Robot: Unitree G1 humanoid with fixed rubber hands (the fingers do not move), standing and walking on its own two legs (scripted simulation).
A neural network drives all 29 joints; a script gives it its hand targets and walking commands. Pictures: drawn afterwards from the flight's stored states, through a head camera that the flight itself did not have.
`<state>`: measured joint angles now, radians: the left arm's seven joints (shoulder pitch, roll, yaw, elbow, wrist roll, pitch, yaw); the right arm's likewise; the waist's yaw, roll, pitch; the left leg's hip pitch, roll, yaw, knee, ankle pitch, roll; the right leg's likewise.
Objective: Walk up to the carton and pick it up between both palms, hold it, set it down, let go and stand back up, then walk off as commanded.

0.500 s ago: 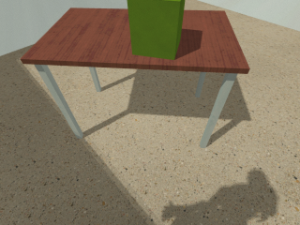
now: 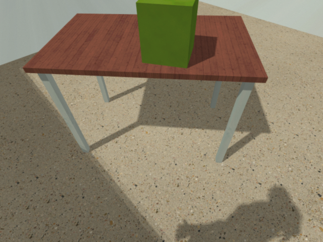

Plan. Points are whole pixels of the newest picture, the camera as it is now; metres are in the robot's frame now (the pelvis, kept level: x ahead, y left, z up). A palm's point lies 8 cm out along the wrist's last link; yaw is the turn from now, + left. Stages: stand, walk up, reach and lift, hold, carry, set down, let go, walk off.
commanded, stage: stand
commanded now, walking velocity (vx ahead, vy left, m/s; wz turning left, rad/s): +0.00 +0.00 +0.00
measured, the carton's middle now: (169, 28) +0.94 +0.01 +0.10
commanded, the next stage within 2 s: none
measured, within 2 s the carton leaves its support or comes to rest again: neither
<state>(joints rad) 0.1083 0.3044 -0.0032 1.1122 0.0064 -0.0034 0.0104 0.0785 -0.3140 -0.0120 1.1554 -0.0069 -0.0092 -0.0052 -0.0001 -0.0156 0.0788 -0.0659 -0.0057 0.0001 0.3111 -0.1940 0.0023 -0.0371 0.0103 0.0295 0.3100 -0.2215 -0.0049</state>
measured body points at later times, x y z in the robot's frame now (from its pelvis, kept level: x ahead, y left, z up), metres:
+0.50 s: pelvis -0.01 -0.01 +0.00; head +0.01 +0.00 +0.45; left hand +0.08 +0.27 -0.14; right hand +0.06 -0.30 -0.14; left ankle -0.01 +0.12 -0.75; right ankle -0.03 -0.12 -0.75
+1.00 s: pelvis -0.01 -0.02 +0.00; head +0.01 -0.01 +0.45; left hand +0.07 +0.27 -0.14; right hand +0.05 -0.31 -0.14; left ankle -0.01 +0.12 -0.75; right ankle -0.03 -0.12 -0.75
